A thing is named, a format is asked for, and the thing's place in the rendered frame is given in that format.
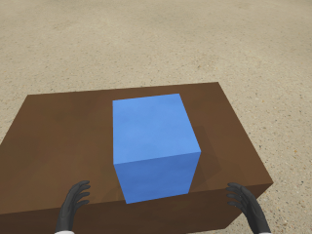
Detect left robot hand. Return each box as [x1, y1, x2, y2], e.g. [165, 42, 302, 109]
[55, 180, 91, 233]

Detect pedestal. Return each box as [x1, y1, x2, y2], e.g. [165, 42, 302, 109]
[0, 82, 274, 234]

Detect carton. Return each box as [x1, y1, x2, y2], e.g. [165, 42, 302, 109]
[112, 94, 202, 204]

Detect right robot hand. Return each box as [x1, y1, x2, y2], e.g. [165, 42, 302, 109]
[225, 182, 271, 234]

